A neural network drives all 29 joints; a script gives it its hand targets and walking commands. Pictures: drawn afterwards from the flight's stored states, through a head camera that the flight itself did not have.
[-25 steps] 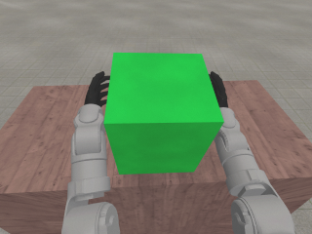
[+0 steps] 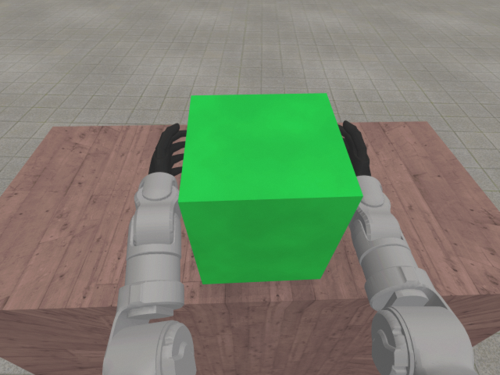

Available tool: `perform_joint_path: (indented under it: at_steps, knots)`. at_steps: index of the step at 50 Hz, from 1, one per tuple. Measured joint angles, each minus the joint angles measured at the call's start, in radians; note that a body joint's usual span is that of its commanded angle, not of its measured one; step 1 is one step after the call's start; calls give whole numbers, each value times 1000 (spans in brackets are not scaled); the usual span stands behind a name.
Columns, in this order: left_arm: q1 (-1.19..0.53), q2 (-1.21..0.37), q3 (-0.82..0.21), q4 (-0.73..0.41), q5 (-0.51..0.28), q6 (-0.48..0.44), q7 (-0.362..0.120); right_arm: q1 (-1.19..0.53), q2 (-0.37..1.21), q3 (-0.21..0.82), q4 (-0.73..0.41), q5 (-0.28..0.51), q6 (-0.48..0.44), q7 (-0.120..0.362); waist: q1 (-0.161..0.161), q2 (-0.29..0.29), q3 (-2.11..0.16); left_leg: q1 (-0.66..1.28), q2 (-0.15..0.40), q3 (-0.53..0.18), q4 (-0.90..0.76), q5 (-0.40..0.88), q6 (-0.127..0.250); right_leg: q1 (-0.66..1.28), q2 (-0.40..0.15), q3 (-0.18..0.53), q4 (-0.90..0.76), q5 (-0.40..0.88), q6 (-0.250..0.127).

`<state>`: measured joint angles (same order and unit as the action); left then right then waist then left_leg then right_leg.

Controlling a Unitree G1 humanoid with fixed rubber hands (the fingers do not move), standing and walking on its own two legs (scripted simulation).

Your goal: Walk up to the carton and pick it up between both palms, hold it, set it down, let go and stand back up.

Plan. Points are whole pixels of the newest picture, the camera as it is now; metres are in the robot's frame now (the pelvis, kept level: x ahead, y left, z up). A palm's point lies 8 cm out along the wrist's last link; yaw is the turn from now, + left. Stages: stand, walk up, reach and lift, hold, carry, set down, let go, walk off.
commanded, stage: set down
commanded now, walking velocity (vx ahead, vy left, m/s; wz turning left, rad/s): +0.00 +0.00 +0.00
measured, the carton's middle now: (260, 194) +0.38 +0.00 +0.11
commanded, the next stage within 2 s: none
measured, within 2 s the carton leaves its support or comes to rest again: rests again in 1.38 s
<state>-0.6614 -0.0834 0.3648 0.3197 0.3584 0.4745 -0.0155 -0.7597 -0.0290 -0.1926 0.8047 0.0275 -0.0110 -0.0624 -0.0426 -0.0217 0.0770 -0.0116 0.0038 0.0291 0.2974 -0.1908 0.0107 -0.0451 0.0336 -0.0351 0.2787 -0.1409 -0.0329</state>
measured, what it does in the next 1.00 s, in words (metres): stands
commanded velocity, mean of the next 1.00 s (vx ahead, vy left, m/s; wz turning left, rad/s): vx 0.00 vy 0.00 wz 0.00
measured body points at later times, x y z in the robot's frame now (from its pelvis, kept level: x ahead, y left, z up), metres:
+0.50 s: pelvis +0.00 +0.00 +0.00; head +0.00 +0.01 +0.45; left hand +0.39 +0.15 +0.13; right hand +0.41 -0.15 +0.13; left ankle -0.01 +0.11 -0.75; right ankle +0.01 -0.09 -0.75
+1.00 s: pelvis +0.01 +0.00 +0.00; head +0.05 +0.01 +0.45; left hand +0.42 +0.15 +0.09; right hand +0.44 -0.15 +0.09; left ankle -0.01 +0.11 -0.75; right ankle +0.01 -0.09 -0.75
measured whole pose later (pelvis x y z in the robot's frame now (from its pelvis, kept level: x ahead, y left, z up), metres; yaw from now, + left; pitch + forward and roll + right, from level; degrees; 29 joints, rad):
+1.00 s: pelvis +0.01 +0.00 +0.00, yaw +0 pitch +1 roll +0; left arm -0.66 -0.11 0.36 0.56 0.37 0.22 0.09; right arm -0.78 -0.04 -0.33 0.94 -0.09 -0.10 0.02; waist 0.01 -0.02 0.06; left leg -0.12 0.01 0.03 0.30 -0.19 0.00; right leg -0.15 0.04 -0.04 0.27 -0.14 -0.04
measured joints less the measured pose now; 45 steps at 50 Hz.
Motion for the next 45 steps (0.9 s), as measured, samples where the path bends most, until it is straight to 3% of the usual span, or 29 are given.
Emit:
perform_joint_path:
  at_steps: [12,20,31,45]
  knots:
    - [1,-8,0,3,-4,-42,15,1,-5,0,1,0,-35,3,9,0,11,-5,5,0,0,0,-5,0,5,-2,-11,6,-3]
    - [7,-8,0,73,7,-53,25,1,-12,-5,75,-2,-35,11,31,0,11,-5,8,0,0,4,-6,0,8,-3,-12,10,-6]
    - [7,-18,0,168,7,-135,60,-8,-12,-85,133,-60,-54,62,32,0,11,-14,9,0,0,4,-8,-8,8,-4,-12,9,-8]
    - [1,-22,0,232,7,-238,96,-18,-12,-133,139,-113,-87,84,48,0,-13,-98,9,0,0,2,-8,-93,8,-5,-11,7,-8]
